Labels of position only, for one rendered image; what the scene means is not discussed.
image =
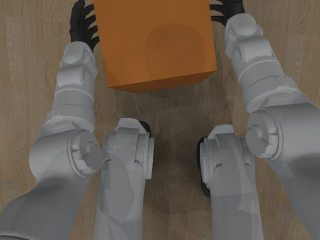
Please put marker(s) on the carton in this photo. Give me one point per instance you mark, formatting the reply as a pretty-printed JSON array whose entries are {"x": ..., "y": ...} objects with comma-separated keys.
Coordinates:
[{"x": 155, "y": 44}]

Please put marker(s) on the right robot hand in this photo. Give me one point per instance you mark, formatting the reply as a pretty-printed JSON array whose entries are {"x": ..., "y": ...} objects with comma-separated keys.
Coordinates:
[{"x": 228, "y": 8}]

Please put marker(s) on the right robot upper arm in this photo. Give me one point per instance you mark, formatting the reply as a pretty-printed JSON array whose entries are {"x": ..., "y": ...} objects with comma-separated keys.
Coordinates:
[{"x": 288, "y": 138}]

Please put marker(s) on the robot right forearm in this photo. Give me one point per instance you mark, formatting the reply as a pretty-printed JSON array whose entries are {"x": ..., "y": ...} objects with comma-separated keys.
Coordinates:
[{"x": 257, "y": 69}]

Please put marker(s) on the robot left shin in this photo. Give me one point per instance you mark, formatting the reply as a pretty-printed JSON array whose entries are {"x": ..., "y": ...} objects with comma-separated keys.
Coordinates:
[{"x": 108, "y": 144}]

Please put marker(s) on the robot right foot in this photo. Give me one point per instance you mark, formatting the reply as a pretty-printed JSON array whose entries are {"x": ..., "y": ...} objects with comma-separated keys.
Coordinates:
[{"x": 204, "y": 188}]

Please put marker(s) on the left robot upper arm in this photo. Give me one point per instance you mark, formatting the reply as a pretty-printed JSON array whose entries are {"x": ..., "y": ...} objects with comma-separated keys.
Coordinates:
[{"x": 62, "y": 164}]

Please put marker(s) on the robot left forearm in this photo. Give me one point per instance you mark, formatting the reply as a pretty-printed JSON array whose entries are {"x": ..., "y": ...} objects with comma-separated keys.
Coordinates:
[{"x": 74, "y": 92}]

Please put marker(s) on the left robot hand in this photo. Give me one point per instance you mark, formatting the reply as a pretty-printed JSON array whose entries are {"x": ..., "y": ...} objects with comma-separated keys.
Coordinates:
[{"x": 79, "y": 31}]

